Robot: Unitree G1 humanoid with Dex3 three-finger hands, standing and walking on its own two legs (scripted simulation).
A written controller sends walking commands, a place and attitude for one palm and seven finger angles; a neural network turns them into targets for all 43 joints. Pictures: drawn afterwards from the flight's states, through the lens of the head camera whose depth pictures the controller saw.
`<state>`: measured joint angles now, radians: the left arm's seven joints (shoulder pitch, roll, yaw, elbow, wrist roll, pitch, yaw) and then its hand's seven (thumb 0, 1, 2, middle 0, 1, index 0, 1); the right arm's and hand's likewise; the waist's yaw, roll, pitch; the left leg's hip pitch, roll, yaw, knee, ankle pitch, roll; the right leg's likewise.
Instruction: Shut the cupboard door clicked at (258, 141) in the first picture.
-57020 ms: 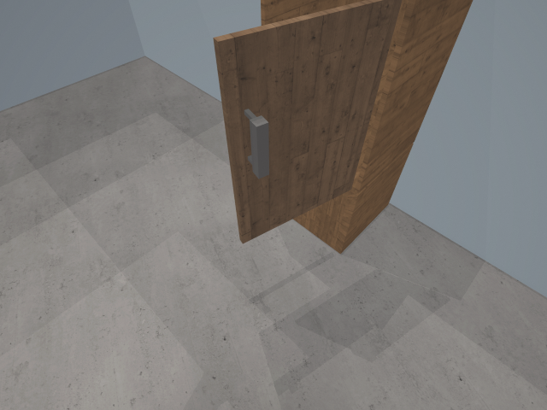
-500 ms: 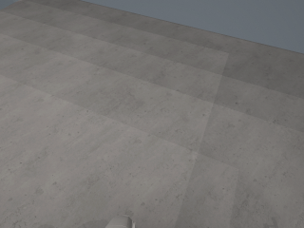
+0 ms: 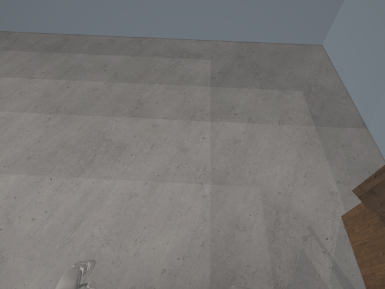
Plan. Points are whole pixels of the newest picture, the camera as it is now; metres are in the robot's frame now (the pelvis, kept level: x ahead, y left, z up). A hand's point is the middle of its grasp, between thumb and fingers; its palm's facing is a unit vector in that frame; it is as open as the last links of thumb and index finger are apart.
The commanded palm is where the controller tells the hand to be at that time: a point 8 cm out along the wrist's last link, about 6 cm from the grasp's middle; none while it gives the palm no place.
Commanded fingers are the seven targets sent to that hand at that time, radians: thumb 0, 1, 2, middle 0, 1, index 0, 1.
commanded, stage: turn to face it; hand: left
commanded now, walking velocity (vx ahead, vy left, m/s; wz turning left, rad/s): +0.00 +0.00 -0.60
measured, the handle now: out of the picture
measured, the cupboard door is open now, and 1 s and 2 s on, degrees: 25 25 25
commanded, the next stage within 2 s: take the last steps up to it in 1.82 s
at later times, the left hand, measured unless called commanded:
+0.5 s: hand out of the picture +0.13 +0.20 -0.18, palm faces -0.24 -0.96 -0.17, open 7.4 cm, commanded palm none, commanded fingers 0.00 0.90 0.90 -0.20 -0.30 -0.20 -0.30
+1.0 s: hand (155, 265) +0.19 +0.10 -0.15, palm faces -0.54 -0.80 -0.27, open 7.4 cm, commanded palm none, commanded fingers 0.00 0.90 0.90 -0.20 -0.30 -0.20 -0.30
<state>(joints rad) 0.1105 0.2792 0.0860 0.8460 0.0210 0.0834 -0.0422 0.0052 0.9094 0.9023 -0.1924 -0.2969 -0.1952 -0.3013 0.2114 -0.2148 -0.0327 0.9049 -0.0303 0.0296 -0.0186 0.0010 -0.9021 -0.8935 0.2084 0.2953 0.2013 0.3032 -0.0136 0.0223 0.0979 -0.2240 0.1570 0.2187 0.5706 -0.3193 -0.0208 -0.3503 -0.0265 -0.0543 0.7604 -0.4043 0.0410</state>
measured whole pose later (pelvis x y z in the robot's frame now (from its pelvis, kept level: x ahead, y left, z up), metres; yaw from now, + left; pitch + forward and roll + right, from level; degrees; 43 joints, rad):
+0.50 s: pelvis +0.01 +0.02 +0.00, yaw -16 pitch +0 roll -1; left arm 0.20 0.26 0.08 0.90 0.02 0.09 -0.02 0.01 0.90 0.90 -0.20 -0.30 -0.20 -0.30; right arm 0.18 -0.20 -0.02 0.87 -0.02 0.02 -0.03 0.00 -0.91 -0.89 0.20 0.29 0.20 0.30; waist 0.01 -0.07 0.07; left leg -0.29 0.06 0.09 0.59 -0.31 0.01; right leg -0.45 0.05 0.07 0.92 -0.48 0.03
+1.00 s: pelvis +0.00 -0.01 +0.00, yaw -34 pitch +1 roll +0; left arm 0.16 0.21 0.05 0.87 0.02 0.04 -0.01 0.00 0.90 0.90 -0.20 -0.30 -0.20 -0.30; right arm 0.18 -0.27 -0.06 0.92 -0.02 0.07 -0.02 0.01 -0.91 -0.89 0.20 0.29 0.20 0.30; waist -0.02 0.04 0.10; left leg -0.50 0.10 0.06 1.11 -0.43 -0.08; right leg -0.27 0.01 0.01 0.54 -0.29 -0.02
